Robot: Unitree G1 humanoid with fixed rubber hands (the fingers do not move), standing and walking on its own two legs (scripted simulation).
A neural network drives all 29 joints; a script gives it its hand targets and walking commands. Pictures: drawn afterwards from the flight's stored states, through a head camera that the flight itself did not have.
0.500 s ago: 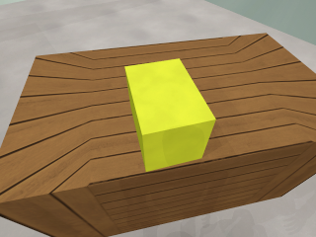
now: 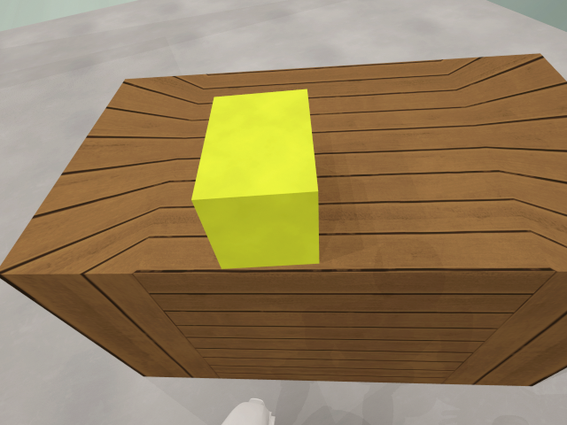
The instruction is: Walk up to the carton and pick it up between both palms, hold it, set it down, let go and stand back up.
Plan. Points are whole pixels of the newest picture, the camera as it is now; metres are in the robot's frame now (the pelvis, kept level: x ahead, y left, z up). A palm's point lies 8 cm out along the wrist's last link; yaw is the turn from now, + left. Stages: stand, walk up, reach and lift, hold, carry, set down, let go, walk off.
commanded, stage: walk up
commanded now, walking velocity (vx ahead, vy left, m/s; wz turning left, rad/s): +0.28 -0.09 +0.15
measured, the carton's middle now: (265, 177) +0.51 +0.07 +0.04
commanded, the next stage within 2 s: none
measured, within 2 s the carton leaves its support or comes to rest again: neither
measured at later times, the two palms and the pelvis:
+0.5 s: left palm out of the picture -0.08 +0.13 -0.10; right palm out of the picture +0.09 -0.27 -0.16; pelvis +0.06 -0.04 +0.01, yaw +2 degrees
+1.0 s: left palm out of the picture +0.08 +0.28 -0.15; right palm out of the picture +0.13 -0.21 -0.15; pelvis +0.09 +0.04 -0.01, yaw +1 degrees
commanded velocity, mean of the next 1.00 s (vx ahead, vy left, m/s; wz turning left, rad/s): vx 0.09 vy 0.06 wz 0.04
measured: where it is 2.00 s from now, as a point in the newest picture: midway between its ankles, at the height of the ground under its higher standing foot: outside the picture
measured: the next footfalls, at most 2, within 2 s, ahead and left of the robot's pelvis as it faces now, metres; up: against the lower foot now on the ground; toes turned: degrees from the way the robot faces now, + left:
left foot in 0.62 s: +0.16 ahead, +0.08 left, +0.00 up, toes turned +4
left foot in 1.04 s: +0.16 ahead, +0.18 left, +0.00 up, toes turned +5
